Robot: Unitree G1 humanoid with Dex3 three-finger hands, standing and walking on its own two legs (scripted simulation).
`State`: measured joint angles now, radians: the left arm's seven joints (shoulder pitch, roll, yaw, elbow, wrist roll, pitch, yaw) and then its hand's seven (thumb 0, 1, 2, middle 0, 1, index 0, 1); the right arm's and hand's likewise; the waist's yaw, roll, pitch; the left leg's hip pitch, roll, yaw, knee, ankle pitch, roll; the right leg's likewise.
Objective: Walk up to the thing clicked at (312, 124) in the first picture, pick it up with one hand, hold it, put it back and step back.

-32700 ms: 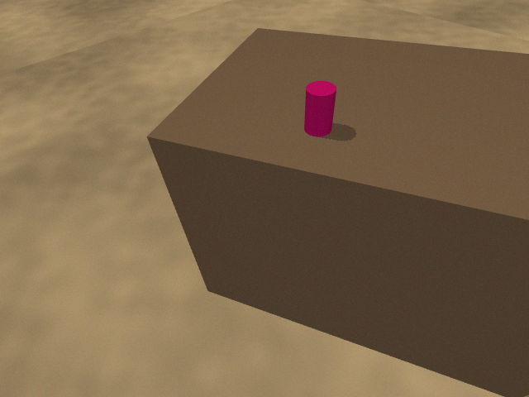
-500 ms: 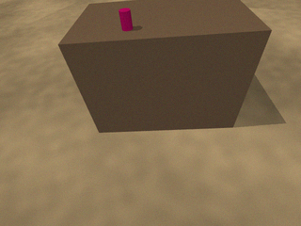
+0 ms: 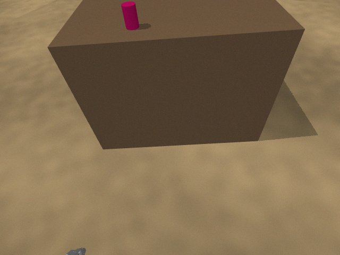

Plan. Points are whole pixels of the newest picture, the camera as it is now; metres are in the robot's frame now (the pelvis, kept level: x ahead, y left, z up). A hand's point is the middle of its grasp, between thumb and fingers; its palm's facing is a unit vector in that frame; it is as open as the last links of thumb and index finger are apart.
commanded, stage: step back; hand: left
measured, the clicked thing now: (130, 16) +1.11 +0.23 +0.09
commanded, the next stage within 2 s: stand in 0.12 s
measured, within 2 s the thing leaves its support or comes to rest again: neither
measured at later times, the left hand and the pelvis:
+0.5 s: hand out of the picture +0.10 +0.26 -0.14, palm faces +0.02 -0.95 -0.33, open 7.4 cm; pelvis +0.02 +0.01 +0.02, yaw +1 degrees
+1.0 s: hand out of the picture +0.08 +0.25 -0.13, palm faces +0.01 -0.94 -0.35, open 7.4 cm; pelvis +0.01 -0.01 +0.02, yaw +1 degrees
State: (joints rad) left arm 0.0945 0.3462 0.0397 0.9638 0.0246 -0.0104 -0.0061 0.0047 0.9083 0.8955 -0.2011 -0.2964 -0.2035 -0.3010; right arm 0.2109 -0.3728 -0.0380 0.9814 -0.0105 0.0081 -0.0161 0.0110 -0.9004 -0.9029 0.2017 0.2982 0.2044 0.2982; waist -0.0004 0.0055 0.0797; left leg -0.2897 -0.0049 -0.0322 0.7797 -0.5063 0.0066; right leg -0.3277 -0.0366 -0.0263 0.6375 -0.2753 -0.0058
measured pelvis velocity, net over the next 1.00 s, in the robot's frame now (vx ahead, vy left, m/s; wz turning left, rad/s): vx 0.01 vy -0.01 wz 0.02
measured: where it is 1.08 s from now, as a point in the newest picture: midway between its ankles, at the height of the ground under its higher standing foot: outside the picture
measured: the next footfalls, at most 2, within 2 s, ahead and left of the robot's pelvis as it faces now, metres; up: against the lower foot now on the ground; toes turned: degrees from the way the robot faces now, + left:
none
